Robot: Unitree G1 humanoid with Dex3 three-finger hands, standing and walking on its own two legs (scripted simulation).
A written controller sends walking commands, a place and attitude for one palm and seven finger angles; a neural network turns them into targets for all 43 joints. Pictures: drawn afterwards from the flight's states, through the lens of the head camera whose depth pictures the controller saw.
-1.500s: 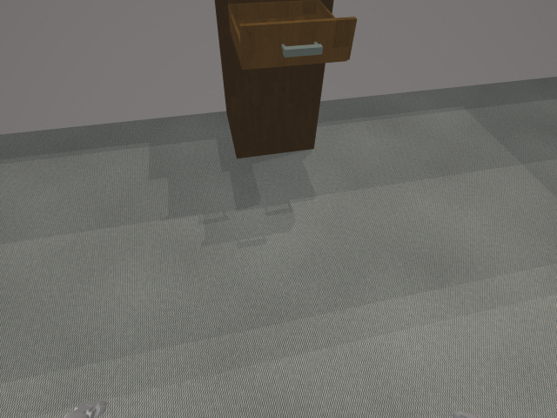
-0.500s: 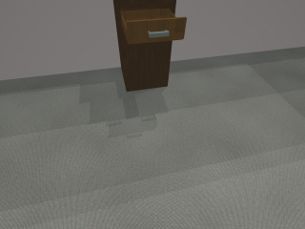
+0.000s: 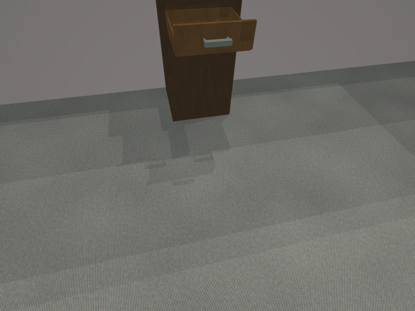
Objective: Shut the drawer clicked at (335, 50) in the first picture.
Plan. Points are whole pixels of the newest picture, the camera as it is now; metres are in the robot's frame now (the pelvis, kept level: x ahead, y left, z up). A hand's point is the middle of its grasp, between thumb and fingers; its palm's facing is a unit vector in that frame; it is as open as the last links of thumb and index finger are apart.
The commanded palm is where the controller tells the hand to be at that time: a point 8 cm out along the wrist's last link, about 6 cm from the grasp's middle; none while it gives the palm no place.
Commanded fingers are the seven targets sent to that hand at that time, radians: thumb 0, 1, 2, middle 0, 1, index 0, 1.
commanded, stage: look at it before walking up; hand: left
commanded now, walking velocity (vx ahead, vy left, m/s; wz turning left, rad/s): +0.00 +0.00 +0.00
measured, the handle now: (217, 41) +1.25 +0.02 -0.04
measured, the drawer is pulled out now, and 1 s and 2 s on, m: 0.30 0.30 0.30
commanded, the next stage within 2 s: walk to a spot facing it in 0.04 s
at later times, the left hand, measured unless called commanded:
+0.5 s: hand out of the picture +0.08 +0.17 -0.19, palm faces -0.13 -0.97 -0.22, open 7.4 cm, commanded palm none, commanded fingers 0.00 0.90 0.90 -0.20 -0.30 -0.20 -0.30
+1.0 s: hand (141, 276) +0.24 +0.18 -0.20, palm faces -0.24 -0.96 -0.17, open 7.4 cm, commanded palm none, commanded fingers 0.00 0.90 0.90 -0.20 -0.30 -0.20 -0.30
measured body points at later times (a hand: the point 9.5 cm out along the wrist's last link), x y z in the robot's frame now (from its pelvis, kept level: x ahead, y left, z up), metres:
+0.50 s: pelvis +0.05 -0.03 -0.02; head +0.06 -0.04 +0.42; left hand +0.09 +0.22 -0.17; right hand +0.03 -0.28 -0.18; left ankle +0.00 +0.12 -0.74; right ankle +0.05 -0.11 -0.75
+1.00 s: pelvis +0.24 -0.01 -0.03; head +0.27 +0.01 +0.42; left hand +0.25 +0.23 -0.19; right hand +0.31 -0.27 -0.14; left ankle +0.35 +0.06 -0.75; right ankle +0.07 -0.10 -0.70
